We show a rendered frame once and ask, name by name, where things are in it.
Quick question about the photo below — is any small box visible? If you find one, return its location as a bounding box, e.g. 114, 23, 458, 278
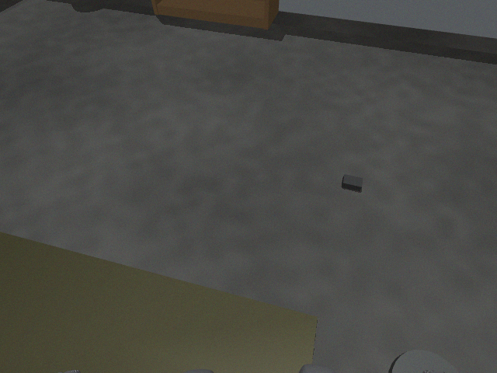
342, 174, 363, 192

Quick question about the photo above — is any bookshelf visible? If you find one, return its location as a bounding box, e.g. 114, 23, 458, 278
151, 0, 279, 30

